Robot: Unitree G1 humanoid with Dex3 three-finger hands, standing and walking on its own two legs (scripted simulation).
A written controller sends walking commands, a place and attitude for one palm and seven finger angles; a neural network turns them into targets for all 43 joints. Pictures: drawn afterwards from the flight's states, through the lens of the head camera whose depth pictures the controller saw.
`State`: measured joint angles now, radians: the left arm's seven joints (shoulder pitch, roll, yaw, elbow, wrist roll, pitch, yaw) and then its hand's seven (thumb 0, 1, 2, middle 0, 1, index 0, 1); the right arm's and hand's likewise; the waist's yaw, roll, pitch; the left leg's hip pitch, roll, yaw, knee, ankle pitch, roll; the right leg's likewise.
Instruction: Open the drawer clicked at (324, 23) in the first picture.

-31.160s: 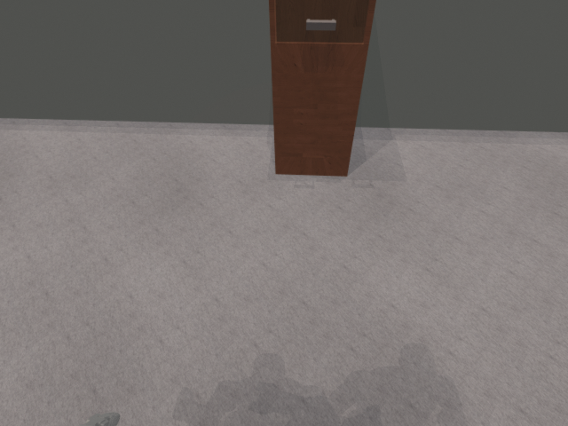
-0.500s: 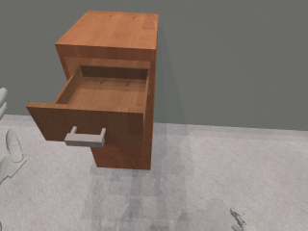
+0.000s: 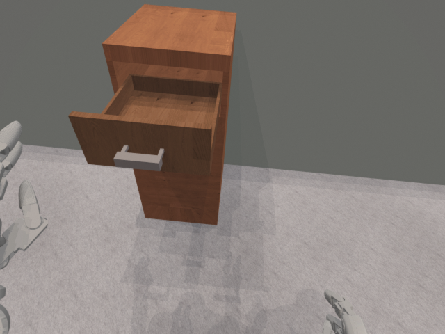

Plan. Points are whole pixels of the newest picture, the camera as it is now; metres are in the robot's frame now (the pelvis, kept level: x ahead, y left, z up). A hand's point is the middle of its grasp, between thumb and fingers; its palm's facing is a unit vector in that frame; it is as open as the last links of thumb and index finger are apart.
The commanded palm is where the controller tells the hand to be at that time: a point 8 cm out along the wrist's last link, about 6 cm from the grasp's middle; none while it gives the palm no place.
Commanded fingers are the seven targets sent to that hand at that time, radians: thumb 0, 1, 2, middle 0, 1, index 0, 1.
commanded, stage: stop stepping back and stand still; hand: left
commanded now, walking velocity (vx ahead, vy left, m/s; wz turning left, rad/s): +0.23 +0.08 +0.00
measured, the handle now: (141, 155) +0.51 +0.24 +0.01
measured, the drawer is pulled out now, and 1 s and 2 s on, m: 0.30 0.30 0.30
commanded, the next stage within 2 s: let the arm hang, fingers relaxed in 1.08 s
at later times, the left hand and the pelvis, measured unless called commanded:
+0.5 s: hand (5, 258) +0.15 +0.26 +0.19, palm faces +0.44 -0.80 -0.41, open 7.4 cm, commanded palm +0.09 +0.30 +0.20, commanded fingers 0.00 0.90 0.90 -0.20 -0.30 -0.20 -0.30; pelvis -0.03 +0.02 +0.00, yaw +1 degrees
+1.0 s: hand (18, 229) +0.19 +0.27 +0.19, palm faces +0.38 -0.80 -0.46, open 7.4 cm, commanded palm +0.12 +0.31 +0.20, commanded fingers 0.00 0.90 0.90 -0.20 -0.30 -0.20 -0.30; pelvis -0.01 +0.03 +0.00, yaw +1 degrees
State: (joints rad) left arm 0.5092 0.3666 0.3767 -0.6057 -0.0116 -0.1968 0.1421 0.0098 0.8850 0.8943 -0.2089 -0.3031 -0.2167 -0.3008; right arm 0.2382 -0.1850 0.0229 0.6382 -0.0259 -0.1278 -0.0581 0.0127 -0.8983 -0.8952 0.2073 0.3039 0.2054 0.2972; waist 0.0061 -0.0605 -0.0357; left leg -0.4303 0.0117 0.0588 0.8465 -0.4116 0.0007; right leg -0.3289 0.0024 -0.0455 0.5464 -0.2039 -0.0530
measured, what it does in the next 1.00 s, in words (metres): steps on the spot: left foot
